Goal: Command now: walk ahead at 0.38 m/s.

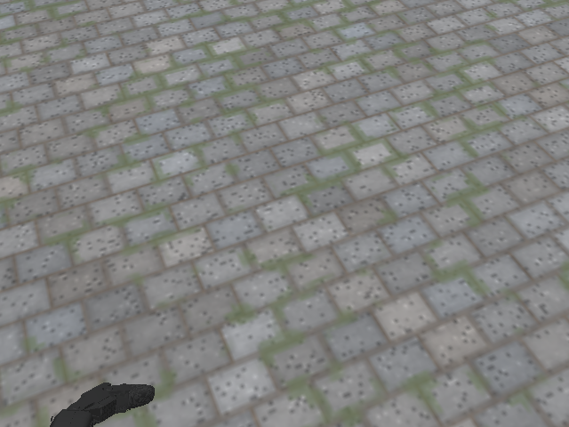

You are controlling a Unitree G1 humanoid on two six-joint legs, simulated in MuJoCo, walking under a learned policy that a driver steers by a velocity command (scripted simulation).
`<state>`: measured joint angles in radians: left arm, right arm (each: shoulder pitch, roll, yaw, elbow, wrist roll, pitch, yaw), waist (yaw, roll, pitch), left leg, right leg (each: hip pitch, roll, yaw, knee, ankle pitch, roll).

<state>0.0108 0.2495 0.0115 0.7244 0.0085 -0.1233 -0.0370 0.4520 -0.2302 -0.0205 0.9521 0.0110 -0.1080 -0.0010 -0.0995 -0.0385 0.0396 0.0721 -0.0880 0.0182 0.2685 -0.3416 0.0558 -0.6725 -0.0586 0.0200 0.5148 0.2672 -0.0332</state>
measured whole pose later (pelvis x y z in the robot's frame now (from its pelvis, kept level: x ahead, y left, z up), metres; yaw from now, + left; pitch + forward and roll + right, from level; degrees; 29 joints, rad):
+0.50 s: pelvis +0.18 -0.01 +0.00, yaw +0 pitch +0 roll -1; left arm 0.18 0.23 0.02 0.89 0.02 -0.02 0.01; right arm 0.23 -0.23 -0.03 0.95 -0.02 0.01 -0.04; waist 0.01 -0.02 -0.02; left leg -0.31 0.05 -0.04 0.55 -0.26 -0.03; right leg -0.35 0.05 -0.03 0.46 -0.14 -0.04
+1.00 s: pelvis +0.24 +0.02 +0.00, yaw -1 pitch -1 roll +0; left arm 0.17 0.21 0.04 1.03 0.00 0.01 0.04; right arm 0.23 -0.19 -0.03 1.05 0.00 -0.02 -0.04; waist 0.00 0.00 0.03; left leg -0.17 0.00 0.00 0.50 -0.32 0.00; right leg -0.27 0.00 0.00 0.49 -0.22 0.00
